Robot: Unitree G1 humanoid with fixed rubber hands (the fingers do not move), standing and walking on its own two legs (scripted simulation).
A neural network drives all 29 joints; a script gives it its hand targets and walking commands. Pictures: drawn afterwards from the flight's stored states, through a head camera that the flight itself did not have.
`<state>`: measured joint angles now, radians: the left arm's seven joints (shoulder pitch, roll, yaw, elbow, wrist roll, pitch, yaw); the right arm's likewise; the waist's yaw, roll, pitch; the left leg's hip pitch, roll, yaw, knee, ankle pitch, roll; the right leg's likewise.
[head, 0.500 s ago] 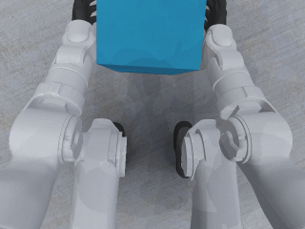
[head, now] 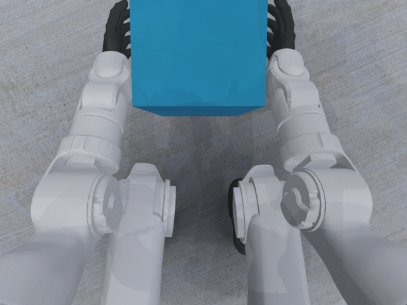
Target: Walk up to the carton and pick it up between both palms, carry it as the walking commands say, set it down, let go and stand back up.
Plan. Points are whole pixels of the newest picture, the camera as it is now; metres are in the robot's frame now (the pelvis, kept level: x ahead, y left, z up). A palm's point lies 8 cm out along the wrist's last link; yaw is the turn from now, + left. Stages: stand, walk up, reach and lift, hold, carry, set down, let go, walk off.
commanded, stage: reach and lift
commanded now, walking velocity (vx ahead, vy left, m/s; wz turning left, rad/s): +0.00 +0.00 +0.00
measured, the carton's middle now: (198, 64) +0.51 +0.01 -0.21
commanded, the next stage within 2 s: none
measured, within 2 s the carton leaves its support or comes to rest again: neither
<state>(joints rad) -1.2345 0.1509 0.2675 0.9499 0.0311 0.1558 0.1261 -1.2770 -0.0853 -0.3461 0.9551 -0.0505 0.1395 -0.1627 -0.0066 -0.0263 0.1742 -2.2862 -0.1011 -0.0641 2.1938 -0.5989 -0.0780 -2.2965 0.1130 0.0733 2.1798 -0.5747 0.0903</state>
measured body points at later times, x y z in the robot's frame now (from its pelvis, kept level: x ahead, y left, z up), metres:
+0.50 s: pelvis +0.00 +0.00 +0.04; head +0.31 +0.02 +0.35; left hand +0.52 +0.15 -0.09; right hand +0.53 -0.13 -0.08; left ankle +0.10 +0.13 -0.34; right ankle +0.11 -0.13 -0.34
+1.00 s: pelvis +0.00 +0.00 +0.08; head +0.29 +0.02 +0.42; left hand +0.51 +0.15 -0.02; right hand +0.51 -0.13 -0.01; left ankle +0.10 +0.13 -0.34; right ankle +0.11 -0.13 -0.34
